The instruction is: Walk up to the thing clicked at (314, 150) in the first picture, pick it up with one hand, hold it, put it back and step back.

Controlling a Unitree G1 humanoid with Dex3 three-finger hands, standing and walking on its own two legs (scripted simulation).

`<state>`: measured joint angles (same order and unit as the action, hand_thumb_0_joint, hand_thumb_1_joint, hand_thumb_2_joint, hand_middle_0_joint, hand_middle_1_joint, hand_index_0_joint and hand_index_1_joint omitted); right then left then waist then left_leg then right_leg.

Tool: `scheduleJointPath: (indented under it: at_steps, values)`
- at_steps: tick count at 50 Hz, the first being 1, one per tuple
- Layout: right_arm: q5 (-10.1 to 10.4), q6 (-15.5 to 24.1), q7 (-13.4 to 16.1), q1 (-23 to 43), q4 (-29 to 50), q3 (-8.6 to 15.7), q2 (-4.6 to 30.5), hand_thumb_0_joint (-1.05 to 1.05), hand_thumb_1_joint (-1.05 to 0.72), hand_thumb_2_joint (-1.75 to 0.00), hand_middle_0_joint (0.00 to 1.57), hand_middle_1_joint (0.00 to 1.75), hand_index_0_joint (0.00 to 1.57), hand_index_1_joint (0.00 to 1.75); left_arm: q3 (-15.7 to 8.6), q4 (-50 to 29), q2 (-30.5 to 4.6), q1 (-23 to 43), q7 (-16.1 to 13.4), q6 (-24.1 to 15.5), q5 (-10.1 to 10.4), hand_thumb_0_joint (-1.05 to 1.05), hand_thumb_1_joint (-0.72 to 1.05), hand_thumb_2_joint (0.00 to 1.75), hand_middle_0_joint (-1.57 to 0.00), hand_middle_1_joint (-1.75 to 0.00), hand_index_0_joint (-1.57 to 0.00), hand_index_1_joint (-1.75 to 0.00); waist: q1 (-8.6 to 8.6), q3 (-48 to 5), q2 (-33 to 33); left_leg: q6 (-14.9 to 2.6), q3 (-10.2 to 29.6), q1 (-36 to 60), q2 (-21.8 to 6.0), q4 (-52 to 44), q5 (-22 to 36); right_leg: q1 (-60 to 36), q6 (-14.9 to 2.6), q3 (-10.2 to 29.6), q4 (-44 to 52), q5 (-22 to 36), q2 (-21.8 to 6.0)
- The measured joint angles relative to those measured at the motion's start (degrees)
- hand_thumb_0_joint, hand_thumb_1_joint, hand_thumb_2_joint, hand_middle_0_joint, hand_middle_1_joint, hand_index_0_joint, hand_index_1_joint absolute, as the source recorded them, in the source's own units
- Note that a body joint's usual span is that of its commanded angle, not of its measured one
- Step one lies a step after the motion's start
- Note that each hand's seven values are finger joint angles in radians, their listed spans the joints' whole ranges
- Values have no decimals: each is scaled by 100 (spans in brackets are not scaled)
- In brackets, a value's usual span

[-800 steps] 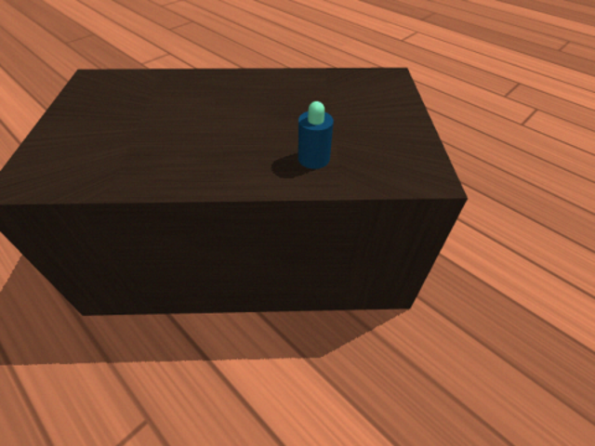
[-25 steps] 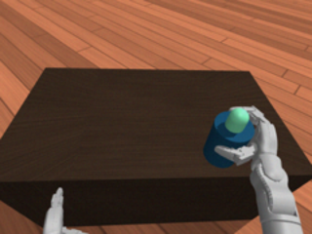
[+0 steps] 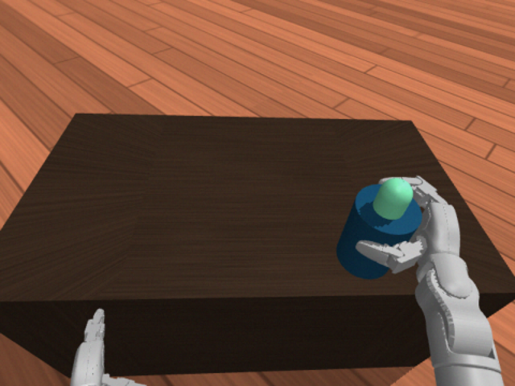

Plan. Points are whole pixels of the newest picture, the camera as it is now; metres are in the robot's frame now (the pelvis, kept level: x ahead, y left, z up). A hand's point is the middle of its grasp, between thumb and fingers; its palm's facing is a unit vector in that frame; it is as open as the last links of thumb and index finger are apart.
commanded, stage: hold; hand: right
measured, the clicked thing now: (379, 223) +0.32 -0.15 +0.12
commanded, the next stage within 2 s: crouch in 1.64 s
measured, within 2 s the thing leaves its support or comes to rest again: neither
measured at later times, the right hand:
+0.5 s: hand (392, 224) +0.32 -0.17 +0.13, palm faces +0.18 +0.98 -0.04, open 11.9 cm
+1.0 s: hand (390, 225) +0.32 -0.17 +0.12, palm faces +0.17 +0.98 -0.03, open 11.9 cm
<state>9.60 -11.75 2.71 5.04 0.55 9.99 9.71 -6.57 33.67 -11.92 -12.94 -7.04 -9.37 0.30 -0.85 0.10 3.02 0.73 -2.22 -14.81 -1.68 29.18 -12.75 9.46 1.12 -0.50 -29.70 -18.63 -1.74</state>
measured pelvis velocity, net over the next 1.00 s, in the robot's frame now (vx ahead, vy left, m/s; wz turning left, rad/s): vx -0.01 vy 0.00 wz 0.00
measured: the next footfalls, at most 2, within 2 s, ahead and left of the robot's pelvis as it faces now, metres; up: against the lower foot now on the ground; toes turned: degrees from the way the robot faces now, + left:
none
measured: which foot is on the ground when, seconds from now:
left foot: down 0.00-1.00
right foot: down 0.00-1.00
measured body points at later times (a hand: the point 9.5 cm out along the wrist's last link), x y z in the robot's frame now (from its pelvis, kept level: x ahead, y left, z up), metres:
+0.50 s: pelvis +0.00 +0.00 +0.00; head -0.01 +0.02 +0.45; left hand +0.16 +0.27 -0.07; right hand +0.31 -0.22 +0.13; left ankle +0.03 +0.13 -0.74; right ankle -0.03 -0.13 -0.74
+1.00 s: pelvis -0.01 +0.00 +0.00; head -0.02 +0.02 +0.45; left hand +0.16 +0.27 -0.07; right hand +0.30 -0.22 +0.13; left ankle +0.03 +0.13 -0.74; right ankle -0.03 -0.13 -0.74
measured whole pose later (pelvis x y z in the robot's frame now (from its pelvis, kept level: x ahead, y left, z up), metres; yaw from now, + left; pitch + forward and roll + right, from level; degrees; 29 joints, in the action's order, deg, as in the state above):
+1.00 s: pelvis -0.01 +0.00 +0.00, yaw +0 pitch -2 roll +0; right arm 9.5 -11.1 2.0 6.9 -2.0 10.6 10.3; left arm -6.9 34.3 -12.6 -12.5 -7.0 -12.2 0.0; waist -1.3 0.7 2.6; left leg 0.6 -2.4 -15.1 -1.8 29.1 -12.0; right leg 9.8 1.2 -0.2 -29.5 -17.7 -1.6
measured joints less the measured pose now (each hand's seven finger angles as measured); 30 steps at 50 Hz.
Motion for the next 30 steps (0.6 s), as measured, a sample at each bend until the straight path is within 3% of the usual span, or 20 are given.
scheduleJointPath:
  at_steps: [30]
  values:
    - [17, 82, -58, 53, -63, 77, 44, -1, 61, -93, 60, 101, 64, 104, -17, 98, -17, 48, -24, -151, -27, -1, -55, 6, -5, -5, -5, -5, -20, 35, 4, -6, -22, 22, -7, -20, 34, -11, 3, 24, 17, 42, 7]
